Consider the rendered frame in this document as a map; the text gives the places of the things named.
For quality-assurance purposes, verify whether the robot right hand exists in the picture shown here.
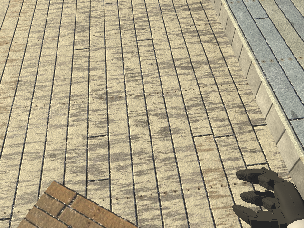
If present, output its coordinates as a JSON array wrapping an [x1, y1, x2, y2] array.
[[232, 167, 304, 228]]

